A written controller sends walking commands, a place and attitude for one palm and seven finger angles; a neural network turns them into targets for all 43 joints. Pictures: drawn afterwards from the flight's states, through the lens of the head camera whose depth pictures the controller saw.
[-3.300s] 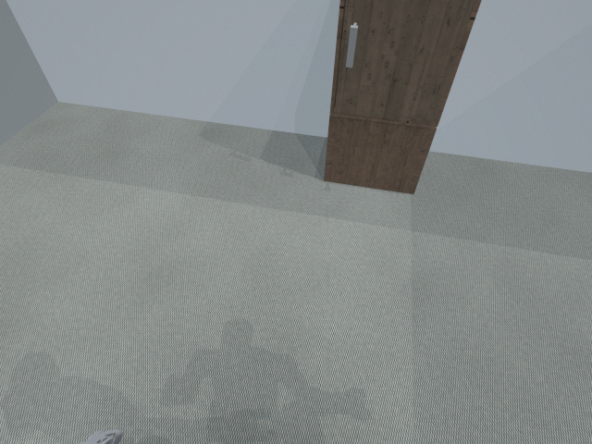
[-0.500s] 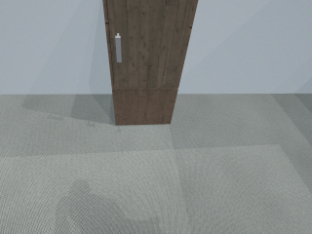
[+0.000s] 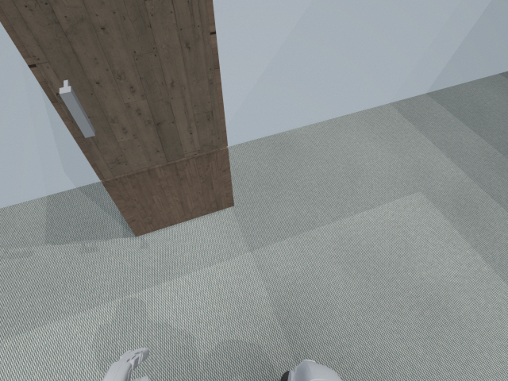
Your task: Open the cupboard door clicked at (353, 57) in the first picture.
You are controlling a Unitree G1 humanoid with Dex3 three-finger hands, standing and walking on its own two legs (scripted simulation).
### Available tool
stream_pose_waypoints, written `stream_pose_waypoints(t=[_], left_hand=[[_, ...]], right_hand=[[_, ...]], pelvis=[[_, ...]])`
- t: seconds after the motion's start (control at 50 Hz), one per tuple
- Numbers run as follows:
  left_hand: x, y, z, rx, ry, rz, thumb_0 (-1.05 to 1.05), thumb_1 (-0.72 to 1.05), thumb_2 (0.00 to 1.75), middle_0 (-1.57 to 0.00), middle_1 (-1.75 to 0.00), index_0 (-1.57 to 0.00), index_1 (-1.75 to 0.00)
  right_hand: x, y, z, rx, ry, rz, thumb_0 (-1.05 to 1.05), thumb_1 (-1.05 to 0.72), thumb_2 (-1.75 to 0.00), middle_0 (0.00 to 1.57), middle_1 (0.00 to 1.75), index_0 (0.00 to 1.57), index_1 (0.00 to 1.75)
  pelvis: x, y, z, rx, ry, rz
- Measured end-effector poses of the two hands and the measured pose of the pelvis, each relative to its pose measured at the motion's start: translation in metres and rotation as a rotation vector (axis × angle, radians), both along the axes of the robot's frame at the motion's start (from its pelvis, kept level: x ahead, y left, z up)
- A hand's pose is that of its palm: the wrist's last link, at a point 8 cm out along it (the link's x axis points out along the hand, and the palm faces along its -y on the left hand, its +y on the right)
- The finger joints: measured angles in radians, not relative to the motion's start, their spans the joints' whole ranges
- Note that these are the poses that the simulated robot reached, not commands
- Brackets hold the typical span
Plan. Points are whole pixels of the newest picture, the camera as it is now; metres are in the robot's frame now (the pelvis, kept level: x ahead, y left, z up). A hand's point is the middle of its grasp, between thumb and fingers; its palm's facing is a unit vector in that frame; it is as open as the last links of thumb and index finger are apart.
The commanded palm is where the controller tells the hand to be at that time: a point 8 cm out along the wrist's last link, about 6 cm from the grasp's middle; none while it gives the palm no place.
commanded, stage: turn to face it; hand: left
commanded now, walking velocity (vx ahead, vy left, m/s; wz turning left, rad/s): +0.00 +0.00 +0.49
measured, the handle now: (78, 108) +0.75 +0.46 -0.03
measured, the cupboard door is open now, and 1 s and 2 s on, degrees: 0 0 0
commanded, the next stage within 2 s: take the last steps up to it in 0.56 s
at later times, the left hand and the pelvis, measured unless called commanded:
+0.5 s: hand out of the picture +0.04 +0.22 -0.15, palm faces +0.25 -0.94 -0.22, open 7.4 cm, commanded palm none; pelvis +0.03 +0.02 +0.02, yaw +11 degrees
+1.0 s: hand out of the picture -0.05 +0.10 -0.13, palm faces +0.43 -0.89 -0.16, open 7.4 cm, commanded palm none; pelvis +0.04 -0.03 +0.03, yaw +20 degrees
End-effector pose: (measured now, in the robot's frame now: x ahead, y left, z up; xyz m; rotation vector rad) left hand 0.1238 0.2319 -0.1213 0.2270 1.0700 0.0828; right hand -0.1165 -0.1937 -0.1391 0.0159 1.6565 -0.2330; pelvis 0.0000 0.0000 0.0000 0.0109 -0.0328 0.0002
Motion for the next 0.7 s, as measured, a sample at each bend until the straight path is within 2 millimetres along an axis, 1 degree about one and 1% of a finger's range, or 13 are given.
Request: stream_pose_waypoints(t=[0.02, 0.06, 0.12, 0.16, 0.24, 0.3, 0.34, 0.38, 0.44, 0.5, 0.54, 0.6, 0.7], left_hand=[[0.006, -0.005, 0.002, -0.004, -0.014, 0.003, 0.0, 0.91, 0.89, -0.2, -0.29, -0.2, -0.3], [0.011, -0.013, 0.006, -0.013, -0.022, 0.015, 0.0, 0.91, 0.89, -0.2, -0.29, -0.2, -0.3], [0.009, -0.021, 0.008, -0.032, -0.004, 0.044, 0.0, 0.91, 0.89, -0.2, -0.29, -0.2, -0.3], [0.005, -0.023, 0.008, -0.05, 0.001, 0.079, 0.0, 0.91, 0.89, -0.2, -0.29, -0.2, -0.3], [-0.003, -0.011, 0.005, -0.07, -0.012, 0.15, -0.01, 0.92, 0.89, -0.2, -0.29, -0.2, -0.3], [-0.017, 0.005, -0.008, -0.085, 0.002, 0.208, -0.01, 0.92, 0.89, -0.2, -0.3, -0.2, -0.3], [-0.032, 0.016, -0.016, -0.088, 0.036, 0.246, -0.01, 0.91, 0.89, -0.2, -0.3, -0.2, -0.3], [-0.05, 0.025, -0.017, -0.078, 0.089, 0.275, -0.01, 0.91, 0.89, -0.2, -0.29, -0.2, -0.3], [-0.077, 0.034, -0.01, -0.057, 0.158, 0.317, 0.0, 0.91, 0.89, -0.2, -0.29, -0.2, -0.3], [-0.103, 0.037, -0.001, -0.031, 0.216, 0.352, 0.0, 0.91, 0.89, -0.2, -0.29, -0.2, -0.3], [-0.116, 0.035, 0.004, -0.014, 0.248, 0.37, 0.0, 0.91, 0.89, -0.2, -0.29, -0.2, -0.3], [-0.128, 0.028, 0.009, 0.009, 0.271, 0.39, 0.0, 0.91, 0.9, -0.2, -0.29, -0.2, -0.3], [-0.138, 0.001, 0.013, 0.041, 0.242, 0.417, 0.0, 0.91, 0.9, -0.2, -0.29, -0.2, -0.3]], right_hand=[[0.01, -0.003, -0.002, 0.002, -0.002, 0.007, 0.0, -0.91, -0.9, 0.2, 0.3, 0.2, 0.3], [0.036, -0.009, -0.004, -0.002, -0.036, 0.03, 0.01, -0.91, -0.9, 0.2, 0.3, 0.2, 0.3], [0.082, -0.017, -0.001, -0.015, -0.13, 0.074, 0.01, -0.91, -0.9, 0.19, 0.29, 0.2, 0.3], [0.113, -0.02, 0.003, -0.025, -0.198, 0.11, 0.0, -0.91, -0.9, 0.19, 0.29, 0.19, 0.3], [0.166, -0.022, 0.012, -0.056, -0.299, 0.206, 0.0, -0.91, -0.9, 0.19, 0.29, 0.19, 0.3], [0.194, -0.024, 0.016, -0.1, -0.35, 0.27, 0.01, -0.92, -0.9, 0.19, 0.29, 0.2, 0.3], [0.207, -0.024, 0.018, -0.122, -0.373, 0.303, 0.01, -0.92, -0.9, 0.19, 0.29, 0.19, 0.3], [0.216, -0.022, 0.024, -0.13, -0.384, 0.328, 0.01, -0.92, -0.9, 0.19, 0.29, 0.19, 0.3], [0.228, -0.018, 0.032, -0.125, -0.386, 0.36, 0.01, -0.92, -0.9, 0.19, 0.29, 0.2, 0.3], [0.241, -0.015, 0.034, -0.107, -0.395, 0.382, 0.0, -0.91, -0.9, 0.19, 0.29, 0.2, 0.3], [0.248, -0.015, 0.033, -0.091, -0.404, 0.392, 0.0, -0.91, -0.9, 0.2, 0.3, 0.2, 0.3], [0.256, -0.018, 0.028, -0.061, -0.41, 0.404, 0.0, -0.9, -0.9, 0.2, 0.3, 0.2, 0.3], [0.266, -0.033, 0.008, -0.004, -0.411, 0.419, 0.0, -0.9, -0.9, 0.2, 0.3, 0.2, 0.3]], pelvis=[[0.004, -0.001, 0.0, -0.007, -0.006, 0.009], [0.009, -0.003, 0.004, -0.012, -0.014, 0.023], [0.016, -0.004, 0.011, -0.016, -0.012, 0.052], [0.019, -0.003, 0.013, -0.018, -0.008, 0.074], [0.023, 0.003, 0.014, -0.028, -0.006, 0.118], [0.027, 0.012, 0.007, -0.048, -0.006, 0.147], [0.028, 0.017, 0.003, -0.049, -0.004, 0.162], [0.029, 0.019, 0.006, -0.042, 0.002, 0.174], [0.032, 0.019, 0.016, -0.03, 0.016, 0.189], [0.035, 0.017, 0.022, -0.025, 0.021, 0.198], [0.036, 0.014, 0.024, -0.023, 0.02, 0.206], [0.035, 0.005, 0.024, -0.016, 0.016, 0.221], [0.032, -0.018, 0.016, 0.003, 0.006, 0.25]])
